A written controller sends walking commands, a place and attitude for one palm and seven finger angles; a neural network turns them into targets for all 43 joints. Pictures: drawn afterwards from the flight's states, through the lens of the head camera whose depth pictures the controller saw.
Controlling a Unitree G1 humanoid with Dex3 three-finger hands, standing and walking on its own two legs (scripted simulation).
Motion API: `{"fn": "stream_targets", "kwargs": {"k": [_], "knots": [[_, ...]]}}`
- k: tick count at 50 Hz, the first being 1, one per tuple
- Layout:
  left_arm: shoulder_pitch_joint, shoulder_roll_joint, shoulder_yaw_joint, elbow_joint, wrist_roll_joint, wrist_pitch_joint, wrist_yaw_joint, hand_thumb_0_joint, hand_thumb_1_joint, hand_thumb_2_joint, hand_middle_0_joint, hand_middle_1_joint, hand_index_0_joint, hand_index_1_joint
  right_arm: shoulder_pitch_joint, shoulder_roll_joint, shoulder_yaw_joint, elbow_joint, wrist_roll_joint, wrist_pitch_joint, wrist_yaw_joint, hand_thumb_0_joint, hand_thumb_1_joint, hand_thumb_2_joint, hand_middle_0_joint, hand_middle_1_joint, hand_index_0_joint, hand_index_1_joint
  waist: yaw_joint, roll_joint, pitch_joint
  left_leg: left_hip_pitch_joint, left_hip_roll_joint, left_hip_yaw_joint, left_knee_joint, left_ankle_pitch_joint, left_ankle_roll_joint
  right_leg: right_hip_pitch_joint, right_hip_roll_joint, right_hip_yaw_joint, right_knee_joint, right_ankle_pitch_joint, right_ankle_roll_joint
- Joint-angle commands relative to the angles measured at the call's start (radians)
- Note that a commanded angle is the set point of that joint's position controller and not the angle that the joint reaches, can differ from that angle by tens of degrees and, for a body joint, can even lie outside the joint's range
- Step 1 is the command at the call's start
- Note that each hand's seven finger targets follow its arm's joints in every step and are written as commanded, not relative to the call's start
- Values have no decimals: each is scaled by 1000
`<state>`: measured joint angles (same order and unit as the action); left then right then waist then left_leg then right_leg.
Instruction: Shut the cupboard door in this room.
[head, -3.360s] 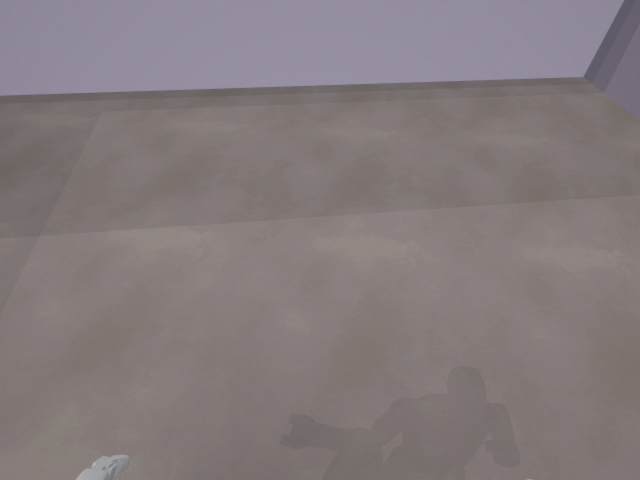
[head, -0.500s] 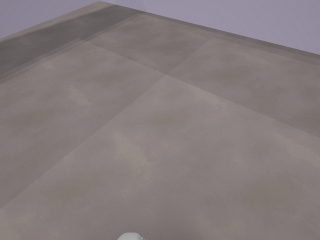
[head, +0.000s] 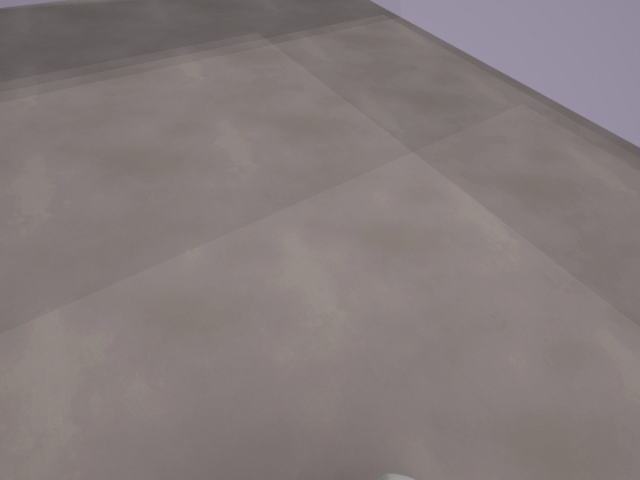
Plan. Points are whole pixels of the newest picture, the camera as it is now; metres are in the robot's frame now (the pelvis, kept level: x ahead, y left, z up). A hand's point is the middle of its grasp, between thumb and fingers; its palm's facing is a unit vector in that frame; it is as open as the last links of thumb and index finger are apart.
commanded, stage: turn or walk to find it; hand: left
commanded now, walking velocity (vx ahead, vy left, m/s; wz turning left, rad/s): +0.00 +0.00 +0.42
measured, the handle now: out of the picture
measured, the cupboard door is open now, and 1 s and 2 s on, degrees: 81 81 81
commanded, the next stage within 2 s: none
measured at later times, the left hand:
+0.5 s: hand out of the picture +0.04 +0.14 -0.14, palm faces +0.21 -0.94 -0.28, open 7.3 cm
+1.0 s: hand out of the picture -0.14 +0.19 -0.19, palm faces +0.48 -0.84 -0.24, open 7.3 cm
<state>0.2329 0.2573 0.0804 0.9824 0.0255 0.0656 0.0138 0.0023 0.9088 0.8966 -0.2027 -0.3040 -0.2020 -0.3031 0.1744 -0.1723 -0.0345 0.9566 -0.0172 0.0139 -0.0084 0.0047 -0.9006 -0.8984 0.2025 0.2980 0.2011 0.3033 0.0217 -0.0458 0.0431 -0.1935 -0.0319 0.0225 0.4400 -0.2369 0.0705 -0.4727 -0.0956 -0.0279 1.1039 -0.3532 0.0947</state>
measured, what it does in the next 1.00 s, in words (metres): steps on the spot, turning left: right foot, then left foot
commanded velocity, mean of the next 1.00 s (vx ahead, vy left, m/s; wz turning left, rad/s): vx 0.00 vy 0.00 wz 0.42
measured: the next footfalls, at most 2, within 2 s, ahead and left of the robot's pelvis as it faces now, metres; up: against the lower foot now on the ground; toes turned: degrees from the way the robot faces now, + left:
right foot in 0.36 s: +0.03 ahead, -0.15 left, +0.00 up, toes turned +6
left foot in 0.86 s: -0.07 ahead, +0.09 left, +0.00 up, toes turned +28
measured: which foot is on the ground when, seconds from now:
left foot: down 0.00-0.36, up 0.38-0.84, down 0.86-1.00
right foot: up 0.00-0.34, down 0.36-0.86, up 0.88-1.00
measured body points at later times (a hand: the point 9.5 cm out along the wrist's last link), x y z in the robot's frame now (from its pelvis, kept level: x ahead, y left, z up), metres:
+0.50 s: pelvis -0.02 -0.06 +0.00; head +0.00 -0.09 +0.45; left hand +0.03 +0.19 -0.12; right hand +0.03 -0.31 -0.17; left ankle -0.06 +0.08 -0.66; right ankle -0.01 -0.15 -0.74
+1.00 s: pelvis -0.06 -0.01 -0.01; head -0.05 +0.03 +0.44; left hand -0.16 +0.24 -0.17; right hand +0.15 -0.19 -0.13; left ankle -0.10 +0.07 -0.74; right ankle -0.03 -0.16 -0.67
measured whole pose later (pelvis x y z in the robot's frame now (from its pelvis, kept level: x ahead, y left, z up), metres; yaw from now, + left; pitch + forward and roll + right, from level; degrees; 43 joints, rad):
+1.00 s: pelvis -0.06 -0.01 -0.01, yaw +25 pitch -1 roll -1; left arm 0.26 0.26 0.08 1.00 0.02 0.08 0.02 0.00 0.91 0.90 -0.20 -0.30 -0.20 -0.30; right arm 0.13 -0.20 -0.04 0.95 -0.02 0.02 0.00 0.00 -0.90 -0.90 0.20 0.30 0.20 0.30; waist 0.03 -0.05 0.07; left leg -0.23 0.00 0.05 0.54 -0.30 0.05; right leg -0.42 -0.10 -0.08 1.06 -0.47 0.07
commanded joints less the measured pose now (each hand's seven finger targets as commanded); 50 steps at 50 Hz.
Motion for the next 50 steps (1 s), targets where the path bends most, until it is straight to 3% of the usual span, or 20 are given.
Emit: {"fn": "stream_targets", "kwargs": {"k": [1, 9, 15, 16, 17, 18, 19, 21, 22, 24, 30, 37, 39, 41, 42, 43, 44, 45, 47, 50], "knots": [[-25, 64, 6, -79, -6, -24, 6, 0, 900, 900, -200, -300, -200, -300, 76, -206, -54, -40, 2, -11, -19, 0, -900, -900, 200, 300, 200, 300, -41, 161, -46, 123, 249, -258, -135, 426, 81, -80, -5, 20, -43, -5, 11], [-112, 37, -3, -130, -13, -31, 11, 0, 900, 900, -200, -300, -200, -300, 115, -210, -66, -37, -9, -3, -17, 0, -900, -900, 200, 300, 200, 300, -69, 161, -60, 101, 256, -381, -111, 411, 120, 5, 34, 28, -247, -95, -10], [-14, 38, -5, -119, -23, -47, 20, 0, 900, 900, -200, -300, -200, -300, 72, -211, -70, -49, -6, 6, -8, 0, -900, -900, 200, 300, 200, 300, -12, 157, -105, -53, 193, -391, -36, 362, 70, 283, 73, 11, -597, 69, -38], [9, 55, 0, -112, -20, -55, 23, 0, 900, 900, -200, -300, -200, -300, 69, -195, -68, -50, 1, 6, -5, 0, -900, -900, 200, 300, 200, 300, 1, 108, -116, -130, 152, -365, 2, 271, 27, 394, 47, 23, -721, 164, -44], [37, 118, 10, -110, -9, -66, 29, 0, 900, 900, -200, -300, -200, -300, 82, -150, -63, -55, 11, 4, 2, 0, -900, -900, 200, 300, 200, 300, 10, -40, -139, -274, 78, -274, 131, 77, -31, 537, -113, 172, -812, 178, -84], [44, 194, 24, -117, 0, -69, 32, 0, 900, 900, -200, -300, -200, -300, 83, -105, -56, -85, 7, 4, 3, 0, -900, -900, 200, 300, 200, 300, 15, -264, -107, -418, -57, -92, 350, -286, -98, 539, -351, 393, -833, 299, -196], [35, 188, 16, -130, -8, -64, 31, 0, 900, 900, -200, -300, -200, -300, 66, -160, -73, -79, -5, 16, 1, 0, -900, -900, 200, 300, 200, 300, 19, -171, -86, -369, -20, -114, 533, -336, -96, 381, -392, 359, -835, 313, -259], [-89, 116, 6, -153, -12, -66, 30, 0, 900, 900, -200, -300, -200, -300, 97, -156, -81, -27, -9, 46, 14, 0, -900, -900, 200, 300, 200, 300, -43, -109, 9, -339, 13, -122, 713, -204, -103, 221, -261, 242, -885, 110, -225], [-120, 94, -3, -160, -13, -65, 29, 0, 900, 900, -200, -300, -200, -300, 120, -146, -79, -15, -10, 48, 20, 0, -900, -900, 200, 300, 200, 300, -66, -72, 39, -345, 29, -105, 741, -157, -107, 204, -219, 177, -867, 135, -202], [-100, 73, -10, -153, -12, -76, 24, 0, 900, 900, -200, -300, -200, -300, 141, -128, -73, 0, -9, 50, 24, 0, -900, -900, 200, 300, 200, 300, -66, -79, 44, -356, 36, -76, 777, -89, -126, 231, -177, 76, -849, 211, -184], [13, 86, -3, -112, -6, -78, 25, 0, 900, 900, -200, -300, -200, -300, 59, -136, -66, -12, -9, 52, 22, 0, -900, -900, 200, 300, 200, 300, -14, -107, 22, -379, 70, -55, 703, -112, -155, 336, -215, 59, -824, 279, -213], [83, 137, 14, -70, 8, -70, 22, 0, 900, 900, -200, -300, -200, -300, -41, -107, -40, -45, 9, 32, 19, 0, -900, -900, 200, 300, 200, 300, 30, -161, -47, -233, 62, 36, 351, -233, -137, 416, -257, 6, -703, 605, -243], [68, 153, 20, -66, 8, -67, 21, 0, 900, 900, -200, -300, -200, -300, -9, -109, -37, -40, 11, 24, 17, 0, -900, -900, 200, 300, 200, 300, 13, -168, -78, -161, 51, 61, 233, -188, -124, 414, -259, -19, -654, 633, -225], [44, 149, 20, -66, -3, -61, 19, 0, 900, 900, -200, -300, -200, -300, 47, -128, -40, -28, 8, 13, 17, 0, -900, -900, 200, 300, 200, 300, -29, -128, -105, -15, 50, 68, 25, 7, -109, 351, -226, -85, -561, 549, -159], [47, 122, 15, -70, -11, -55, 16, 0, 900, 900, -200, -300, -200, -300, 85, -179, -50, -21, 5, 3, 18, 0, -900, -900, 200, 300, 200, 300, -50, 14, -136, 132, 119, -9, -70, 169, -88, 236, -183, -128, -424, 395, -108], [56, 55, 2, -106, -17, -49, 11, 0, 900, 900, -200, -300, -200, -300, 117, -281, -73, -24, -2, -5, 13, 0, -900, -900, 200, 300, 200, 300, -65, 325, -136, 258, 380, -338, -90, 534, 21, -45, -49, -164, -228, -135, -29], [1, 49, -11, -123, -7, -36, 17, 0, 900, 900, -200, -300, -200, -300, 151, -318, -79, -12, 0, 7, 5, 0, -900, -900, 200, 300, 200, 300, -89, 314, -127, 178, 454, -361, -93, 656, 112, -46, -19, -72, -86, -314, -26], [-23, 62, -7, -113, -5, -25, 18, 0, 900, 900, -200, -300, -200, -300, 126, -288, -71, -7, -4, 7, -3, 0, -900, -900, 200, 300, 200, 300, -81, 245, -92, 117, 418, -298, -106, 559, 118, -40, -33, -20, -23, -260, -34], [-36, 74, 3, -93, -4, -23, 8, 0, 900, 900, -200, -300, -200, -300, 36, -234, -53, -35, -4, 2, -15, 0, -900, -900, 200, 300, 200, 300, -49, 267, -27, 59, 324, -252, -111, 480, 80, -72, -37, 7, 30, -129, -28], [10, 71, 3, -67, -5, -28, 0, 0, 900, 900, -200, -300, -200, -300, 11, -219, -45, -53, 2, -10, -16, 0, -900, -900, 200, 300, 200, 300, -26, 170, -45, 99, 260, -191, -109, 525, 65, -66, -17, 2, 43, -38, -12]]}}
